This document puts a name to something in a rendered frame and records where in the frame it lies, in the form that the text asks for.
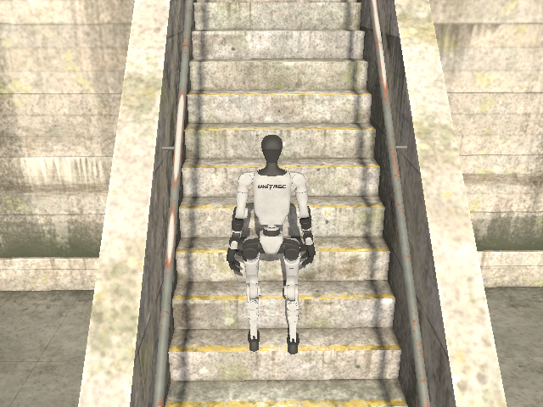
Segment stairs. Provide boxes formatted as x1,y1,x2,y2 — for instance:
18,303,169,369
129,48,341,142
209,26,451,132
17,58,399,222
165,0,408,407

